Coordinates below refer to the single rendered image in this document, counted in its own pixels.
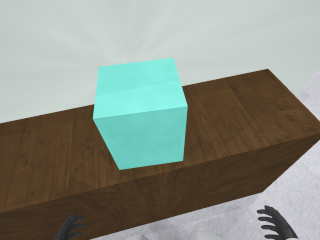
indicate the robot right hand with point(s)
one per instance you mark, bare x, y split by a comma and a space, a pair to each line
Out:
281, 227

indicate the right robot thigh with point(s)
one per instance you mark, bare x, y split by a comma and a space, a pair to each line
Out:
207, 234

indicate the robot left hand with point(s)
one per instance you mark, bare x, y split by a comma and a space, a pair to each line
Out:
63, 233

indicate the pedestal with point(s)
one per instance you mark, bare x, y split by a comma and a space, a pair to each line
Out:
242, 133

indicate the carton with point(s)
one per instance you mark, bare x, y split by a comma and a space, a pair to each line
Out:
140, 111

